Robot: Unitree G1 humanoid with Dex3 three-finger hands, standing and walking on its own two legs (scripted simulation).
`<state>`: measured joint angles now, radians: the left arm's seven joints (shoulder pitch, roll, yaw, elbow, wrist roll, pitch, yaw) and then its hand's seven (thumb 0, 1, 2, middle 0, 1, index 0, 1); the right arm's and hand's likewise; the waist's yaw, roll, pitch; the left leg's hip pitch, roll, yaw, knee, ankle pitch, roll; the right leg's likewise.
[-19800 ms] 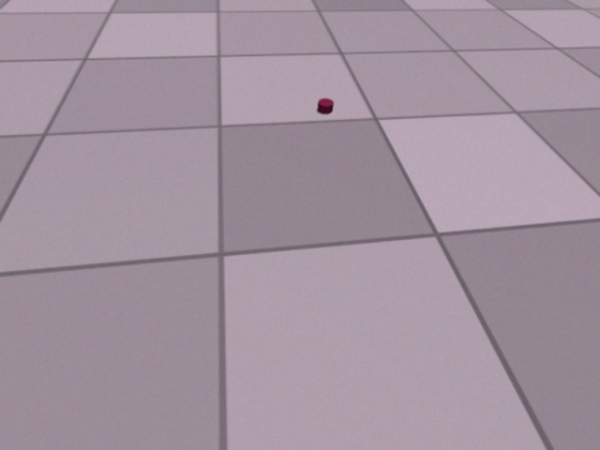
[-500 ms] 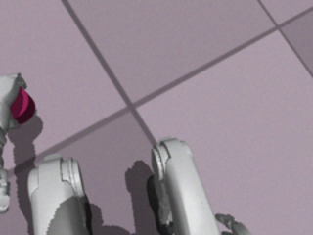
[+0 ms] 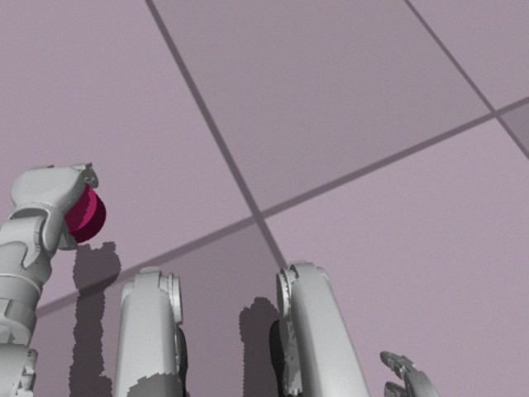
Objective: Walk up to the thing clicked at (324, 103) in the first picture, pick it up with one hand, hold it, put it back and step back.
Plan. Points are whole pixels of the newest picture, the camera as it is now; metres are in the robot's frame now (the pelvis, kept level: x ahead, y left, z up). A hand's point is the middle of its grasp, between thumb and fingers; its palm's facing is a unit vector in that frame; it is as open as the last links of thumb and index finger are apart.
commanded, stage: lift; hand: left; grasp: from above
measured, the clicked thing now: (70, 211) +0.42 +0.28 -0.14
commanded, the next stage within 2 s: hold in 1.08 s
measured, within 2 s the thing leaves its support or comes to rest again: neither
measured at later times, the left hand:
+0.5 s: hand out of the picture +0.35 +0.26 +0.09, palm faces -0.45 -0.12 -0.89, open 11.7 cm
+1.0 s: hand out of the picture +0.37 +0.25 +0.20, palm faces -0.45 -0.12 -0.88, open 11.7 cm
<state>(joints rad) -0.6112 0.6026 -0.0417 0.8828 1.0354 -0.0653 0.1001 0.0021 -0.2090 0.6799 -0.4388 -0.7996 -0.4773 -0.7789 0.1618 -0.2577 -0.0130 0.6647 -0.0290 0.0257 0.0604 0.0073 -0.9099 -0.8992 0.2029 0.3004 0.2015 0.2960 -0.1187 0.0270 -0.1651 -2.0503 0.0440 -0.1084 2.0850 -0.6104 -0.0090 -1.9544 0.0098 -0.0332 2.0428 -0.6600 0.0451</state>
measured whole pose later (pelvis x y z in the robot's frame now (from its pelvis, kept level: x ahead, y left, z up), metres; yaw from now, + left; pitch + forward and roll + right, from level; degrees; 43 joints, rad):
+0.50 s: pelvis +0.02 +0.00 +0.18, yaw +3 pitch +21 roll -3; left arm -0.34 0.47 -0.14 0.70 0.98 0.03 0.09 0.00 -0.23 0.69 -0.45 -0.79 -0.50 -0.77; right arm 0.18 -0.23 -0.02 0.71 0.03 0.02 -0.04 0.01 -0.91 -0.90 0.20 0.30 0.20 0.30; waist -0.07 0.04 -0.16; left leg -1.32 0.06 -0.04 1.47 -0.53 -0.01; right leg -1.26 0.00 -0.01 1.44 -0.56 0.03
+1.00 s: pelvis +0.07 +0.00 +0.29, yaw +4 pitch +12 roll -1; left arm -0.32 0.38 -0.17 0.84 1.00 0.05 0.16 0.00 -0.24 0.70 -0.47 -0.78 -0.51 -0.76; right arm 0.25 -0.24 -0.04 0.75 0.02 -0.01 -0.04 0.01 -0.90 -0.90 0.20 0.30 0.20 0.30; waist -0.07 0.02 -0.09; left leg -0.76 0.05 0.00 0.94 -0.39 -0.02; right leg -0.71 -0.01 0.00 0.92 -0.42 0.03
